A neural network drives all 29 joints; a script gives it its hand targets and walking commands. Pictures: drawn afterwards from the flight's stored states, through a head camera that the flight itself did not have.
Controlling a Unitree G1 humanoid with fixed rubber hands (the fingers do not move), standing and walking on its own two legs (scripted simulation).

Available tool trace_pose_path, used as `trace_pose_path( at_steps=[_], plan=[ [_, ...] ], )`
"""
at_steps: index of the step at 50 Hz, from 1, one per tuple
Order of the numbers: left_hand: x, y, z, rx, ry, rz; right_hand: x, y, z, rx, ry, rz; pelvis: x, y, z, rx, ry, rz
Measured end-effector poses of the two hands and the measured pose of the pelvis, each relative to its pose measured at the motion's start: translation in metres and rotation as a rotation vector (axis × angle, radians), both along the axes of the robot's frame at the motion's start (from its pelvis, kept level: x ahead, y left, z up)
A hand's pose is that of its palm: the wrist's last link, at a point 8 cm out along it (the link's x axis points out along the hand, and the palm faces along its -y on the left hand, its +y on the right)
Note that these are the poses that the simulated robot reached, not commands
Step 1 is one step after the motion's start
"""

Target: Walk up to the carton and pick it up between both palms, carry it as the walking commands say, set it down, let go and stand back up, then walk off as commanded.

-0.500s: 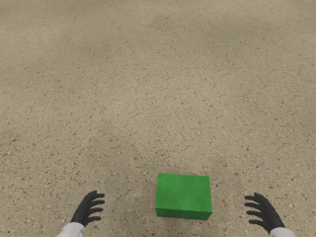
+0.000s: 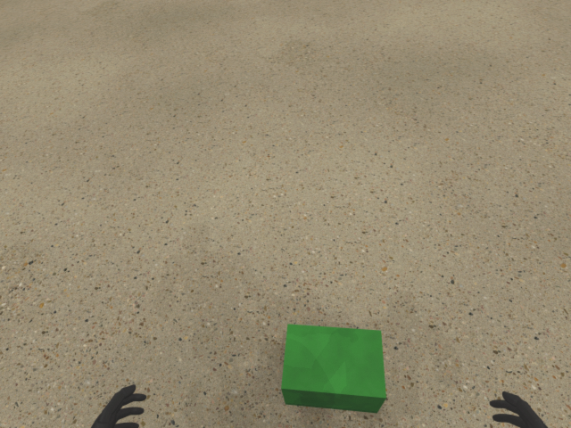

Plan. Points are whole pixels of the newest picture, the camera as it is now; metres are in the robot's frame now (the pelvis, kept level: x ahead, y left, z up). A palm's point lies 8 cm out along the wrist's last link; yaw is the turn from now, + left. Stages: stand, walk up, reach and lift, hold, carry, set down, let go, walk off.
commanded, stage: stand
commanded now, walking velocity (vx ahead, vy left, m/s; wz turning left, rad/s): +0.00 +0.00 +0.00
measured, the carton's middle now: (332, 368) +0.40 -0.06 -0.68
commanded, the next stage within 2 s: walk off in 1.56 s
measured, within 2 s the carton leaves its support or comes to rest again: neither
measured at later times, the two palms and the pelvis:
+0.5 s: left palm out of the picture +0.11 +0.30 -0.09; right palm out of the picture +0.12 -0.30 -0.09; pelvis +0.01 +0.00 +0.00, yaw +1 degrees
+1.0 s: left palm out of the picture +0.07 +0.31 -0.09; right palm out of the picture +0.08 -0.31 -0.10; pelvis -0.01 +0.00 +0.01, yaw +1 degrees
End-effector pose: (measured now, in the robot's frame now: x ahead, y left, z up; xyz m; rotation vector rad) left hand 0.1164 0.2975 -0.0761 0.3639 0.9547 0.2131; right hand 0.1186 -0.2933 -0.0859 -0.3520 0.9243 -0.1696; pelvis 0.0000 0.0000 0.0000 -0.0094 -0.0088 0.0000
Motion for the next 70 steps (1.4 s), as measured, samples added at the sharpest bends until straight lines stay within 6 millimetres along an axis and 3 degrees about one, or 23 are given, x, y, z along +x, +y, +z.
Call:
trace_pose_path(
  at_steps=[15, 46, 70],
  plan=[
    [0.01, -0.003, -0.008, -0.004, 0.035, 0.013, 0.004, 0.0, -0.01, -0.005, 0.067, 0.006, 0.01, -0.001, 0.002, 0.0, -0.008, 0.016],
    [-0.042, 0.011, -0.012, 0.007, 0.139, 0.071, -0.036, -0.016, -0.012, -0.028, 0.169, -0.013, -0.009, -0.004, 0.008, 0.007, -0.034, 0.017],
    [-0.048, 0.014, -0.012, 0.012, 0.161, 0.074, -0.043, -0.021, -0.013, -0.032, 0.197, -0.024, -0.014, -0.006, 0.009, 0.011, -0.034, 0.018]
  ],
)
